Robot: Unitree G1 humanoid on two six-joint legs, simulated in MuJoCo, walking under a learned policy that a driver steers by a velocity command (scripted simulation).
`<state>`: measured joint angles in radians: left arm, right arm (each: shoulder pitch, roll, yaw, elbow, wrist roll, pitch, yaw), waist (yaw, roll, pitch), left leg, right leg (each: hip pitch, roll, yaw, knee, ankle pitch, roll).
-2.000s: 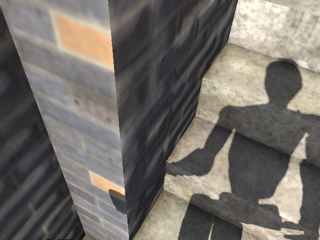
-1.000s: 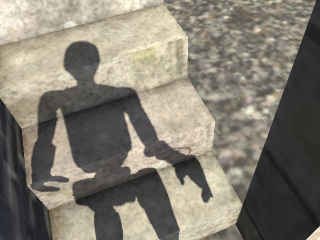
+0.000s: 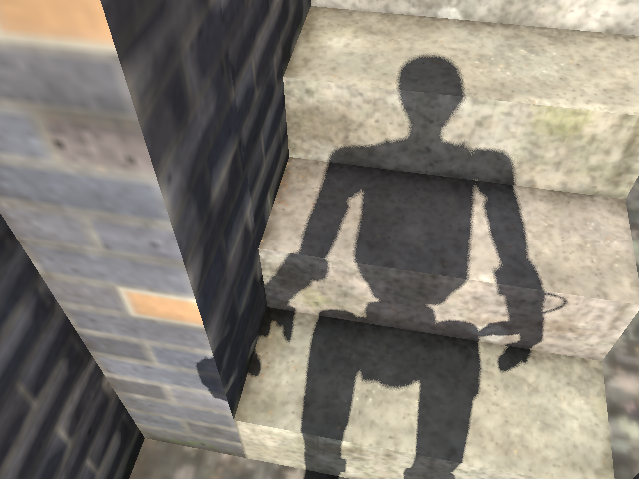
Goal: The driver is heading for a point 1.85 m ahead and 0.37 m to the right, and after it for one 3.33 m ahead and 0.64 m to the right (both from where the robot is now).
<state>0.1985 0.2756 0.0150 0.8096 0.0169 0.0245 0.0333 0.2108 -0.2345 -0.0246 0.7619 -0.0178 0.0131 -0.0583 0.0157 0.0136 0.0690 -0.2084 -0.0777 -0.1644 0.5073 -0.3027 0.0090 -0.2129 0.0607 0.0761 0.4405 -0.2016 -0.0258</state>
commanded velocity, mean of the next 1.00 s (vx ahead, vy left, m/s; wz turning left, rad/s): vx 0.42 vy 0.00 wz -0.25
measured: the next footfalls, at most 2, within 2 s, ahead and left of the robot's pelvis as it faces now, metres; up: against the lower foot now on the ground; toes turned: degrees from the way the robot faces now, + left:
left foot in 0.34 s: +0.05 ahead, +0.11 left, +0.00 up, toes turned -25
right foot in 0.76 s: +0.07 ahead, -0.19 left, +0.00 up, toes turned -25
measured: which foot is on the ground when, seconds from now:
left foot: up 0.00-0.32, down 0.34-0.76, up 0.78-1.00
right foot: down 0.00-0.34, up 0.36-0.74, down 0.76-1.00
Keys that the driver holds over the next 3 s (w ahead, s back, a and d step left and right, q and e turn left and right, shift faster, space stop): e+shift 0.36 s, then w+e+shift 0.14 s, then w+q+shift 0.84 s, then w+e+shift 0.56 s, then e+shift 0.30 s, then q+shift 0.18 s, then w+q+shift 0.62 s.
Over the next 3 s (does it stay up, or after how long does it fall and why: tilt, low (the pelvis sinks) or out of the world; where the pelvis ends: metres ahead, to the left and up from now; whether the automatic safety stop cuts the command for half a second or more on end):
stays up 0.94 -0.19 0.52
